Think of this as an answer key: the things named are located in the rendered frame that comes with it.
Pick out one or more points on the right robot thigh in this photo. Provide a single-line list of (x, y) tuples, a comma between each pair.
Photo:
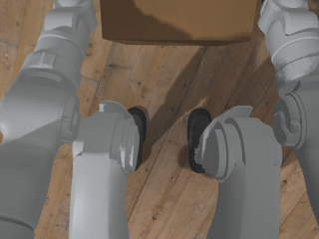
[(239, 151)]

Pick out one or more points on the robot right forearm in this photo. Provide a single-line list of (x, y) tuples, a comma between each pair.
[(292, 39)]

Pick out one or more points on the robot right upper arm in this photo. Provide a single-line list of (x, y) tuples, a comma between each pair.
[(296, 124)]

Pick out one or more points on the carton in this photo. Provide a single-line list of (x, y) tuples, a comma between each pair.
[(177, 22)]

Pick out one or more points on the robot left forearm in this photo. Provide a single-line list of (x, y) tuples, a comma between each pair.
[(61, 47)]

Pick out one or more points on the robot left upper arm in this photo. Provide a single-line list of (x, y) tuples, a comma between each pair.
[(35, 121)]

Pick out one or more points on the robot right shin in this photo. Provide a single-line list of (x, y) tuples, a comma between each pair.
[(235, 112)]

